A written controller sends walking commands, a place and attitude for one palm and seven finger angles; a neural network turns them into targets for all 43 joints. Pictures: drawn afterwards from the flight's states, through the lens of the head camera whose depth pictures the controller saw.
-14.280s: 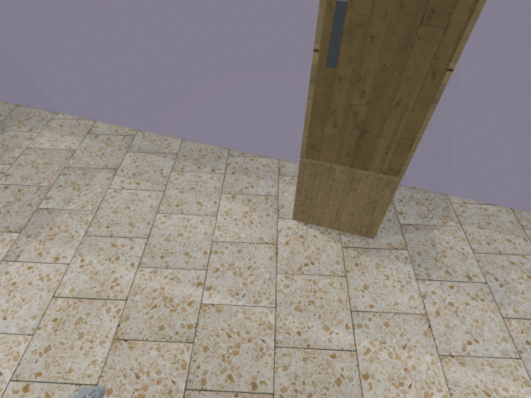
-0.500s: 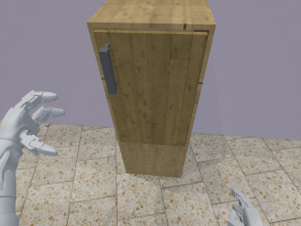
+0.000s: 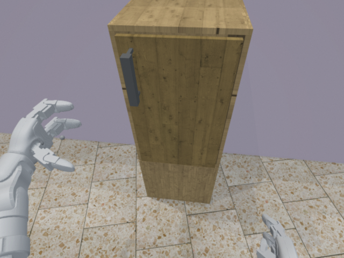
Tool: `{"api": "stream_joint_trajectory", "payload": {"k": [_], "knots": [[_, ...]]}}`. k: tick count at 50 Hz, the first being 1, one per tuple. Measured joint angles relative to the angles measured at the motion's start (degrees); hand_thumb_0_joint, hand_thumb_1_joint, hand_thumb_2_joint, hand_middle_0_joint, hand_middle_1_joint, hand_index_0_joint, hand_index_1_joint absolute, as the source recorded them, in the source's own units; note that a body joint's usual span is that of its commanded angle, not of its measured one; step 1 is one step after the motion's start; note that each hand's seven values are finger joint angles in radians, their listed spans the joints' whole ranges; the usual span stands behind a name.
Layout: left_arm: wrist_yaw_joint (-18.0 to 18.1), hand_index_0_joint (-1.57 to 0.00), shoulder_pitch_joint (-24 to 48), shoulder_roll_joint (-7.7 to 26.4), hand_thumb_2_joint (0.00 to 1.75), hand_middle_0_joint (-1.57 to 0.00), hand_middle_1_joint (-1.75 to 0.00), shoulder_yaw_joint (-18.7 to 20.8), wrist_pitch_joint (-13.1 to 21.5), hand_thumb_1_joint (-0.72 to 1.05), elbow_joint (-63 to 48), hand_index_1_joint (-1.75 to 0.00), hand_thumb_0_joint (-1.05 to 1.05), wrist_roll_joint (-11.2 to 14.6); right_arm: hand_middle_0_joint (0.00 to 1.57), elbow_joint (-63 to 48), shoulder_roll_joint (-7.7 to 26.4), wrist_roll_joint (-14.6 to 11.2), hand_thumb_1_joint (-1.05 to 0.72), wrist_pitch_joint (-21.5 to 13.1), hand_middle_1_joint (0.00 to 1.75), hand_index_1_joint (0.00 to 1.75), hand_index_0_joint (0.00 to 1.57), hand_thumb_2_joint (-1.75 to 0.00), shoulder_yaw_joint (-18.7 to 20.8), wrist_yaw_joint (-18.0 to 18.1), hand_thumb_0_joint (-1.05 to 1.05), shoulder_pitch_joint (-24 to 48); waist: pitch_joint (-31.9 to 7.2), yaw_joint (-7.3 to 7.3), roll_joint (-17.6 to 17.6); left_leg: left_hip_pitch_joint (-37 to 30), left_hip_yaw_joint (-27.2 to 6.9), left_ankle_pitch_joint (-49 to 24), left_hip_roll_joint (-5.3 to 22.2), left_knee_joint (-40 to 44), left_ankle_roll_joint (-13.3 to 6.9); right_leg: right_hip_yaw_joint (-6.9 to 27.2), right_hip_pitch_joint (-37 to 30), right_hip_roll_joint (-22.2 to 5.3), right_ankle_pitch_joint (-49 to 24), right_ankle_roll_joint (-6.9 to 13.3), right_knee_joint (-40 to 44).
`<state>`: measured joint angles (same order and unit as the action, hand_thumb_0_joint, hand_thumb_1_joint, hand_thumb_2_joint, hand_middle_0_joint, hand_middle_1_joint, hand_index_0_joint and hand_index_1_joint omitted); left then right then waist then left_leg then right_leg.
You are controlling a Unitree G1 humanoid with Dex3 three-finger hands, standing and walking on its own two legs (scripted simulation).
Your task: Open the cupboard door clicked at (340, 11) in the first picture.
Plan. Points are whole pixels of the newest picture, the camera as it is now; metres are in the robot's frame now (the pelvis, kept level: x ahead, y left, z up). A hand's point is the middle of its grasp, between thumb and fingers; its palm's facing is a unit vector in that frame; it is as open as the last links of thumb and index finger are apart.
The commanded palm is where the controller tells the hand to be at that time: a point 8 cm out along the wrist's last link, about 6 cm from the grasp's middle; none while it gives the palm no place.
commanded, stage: move the hooked fingers beside the handle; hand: left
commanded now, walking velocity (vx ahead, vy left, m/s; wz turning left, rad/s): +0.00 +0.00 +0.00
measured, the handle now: (132, 77) +0.57 +0.18 +0.14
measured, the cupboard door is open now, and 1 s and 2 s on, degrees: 0 0 0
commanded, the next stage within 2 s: none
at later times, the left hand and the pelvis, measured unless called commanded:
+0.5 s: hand (79, 114) +0.38 +0.26 +0.15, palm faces +0.01 -1.00 -0.02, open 14.0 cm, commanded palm +0.36 +0.31 +0.15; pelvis +0.01 +0.00 +0.00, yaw -1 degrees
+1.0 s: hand (93, 96) +0.46 +0.26 +0.15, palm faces -0.03 -1.00 +0.01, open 14.0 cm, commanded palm +0.44 +0.31 +0.15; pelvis +0.01 +0.01 -0.01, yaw -2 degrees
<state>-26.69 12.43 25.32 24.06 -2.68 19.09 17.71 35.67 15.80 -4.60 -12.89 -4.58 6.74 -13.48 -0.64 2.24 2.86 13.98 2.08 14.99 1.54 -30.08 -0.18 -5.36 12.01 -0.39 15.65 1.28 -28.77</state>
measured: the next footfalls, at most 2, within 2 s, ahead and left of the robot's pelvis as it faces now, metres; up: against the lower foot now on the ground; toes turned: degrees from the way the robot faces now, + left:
none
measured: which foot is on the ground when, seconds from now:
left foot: down 0.00-1.00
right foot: down 0.00-1.00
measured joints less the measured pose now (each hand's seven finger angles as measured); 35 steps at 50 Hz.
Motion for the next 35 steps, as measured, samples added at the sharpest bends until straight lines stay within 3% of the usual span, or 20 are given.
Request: {"api": "stream_joint_trajectory", "payload": {"k": [7,15,24,35], "knots": [[1.70,-0.30,5.55,-0.57,0.30,-0.30,-1.20,-2.58,0.30,-0.50,4.24,-1.20,-0.01,-1.71,0.21,0.53,-0.17,0.17,-0.90,0.17,0.30,0.30,0.20,-0.90,-0.30,0.18,0.02,0.31,0.14,-0.77,-0.26,0.51,0.05,-0.37,-0.31,0.34,-0.17,0.05,0.67,-0.30,-0.20,-0.12,0.00],[2.77,-0.30,10.22,0.82,0.30,-0.30,-1.20,-1.58,0.75,-0.50,10.64,-1.20,-0.01,-3.06,0.21,0.29,-0.09,0.36,-0.90,1.41,0.30,0.30,0.20,-0.90,-0.18,-0.46,0.02,-0.87,-0.35,-2.32,-0.77,1.40,0.95,-0.23,-0.07,0.51,-0.20,0.98,2.09,-0.08,-0.25,-0.15,-0.15],[1.67,-0.30,12.98,2.71,0.30,-0.30,-1.20,-0.12,2.27,-0.50,15.69,-1.20,-0.01,-3.21,0.21,0.82,1.02,0.19,-0.91,3.03,0.30,0.30,0.20,-0.90,0.92,-0.81,0.02,-3.60,-1.00,-2.95,-1.15,2.57,1.31,0.49,0.11,-0.26,-0.28,1.37,3.32,0.07,0.21,-0.25,-0.72],[1.19,-0.30,23.81,5.55,0.30,-0.30,-1.20,-0.88,5.56,-0.50,28.69,-1.20,-0.01,-5.25,0.21,2.04,1.51,0.66,-0.91,4.23,0.30,0.30,0.20,-0.90,1.07,-0.70,0.02,-4.19,-0.82,-4.57,-1.92,6.85,0.66,1.07,0.12,-2.62,-0.48,0.78,6.97,-0.02,0.52,-0.36,-2.20]]}}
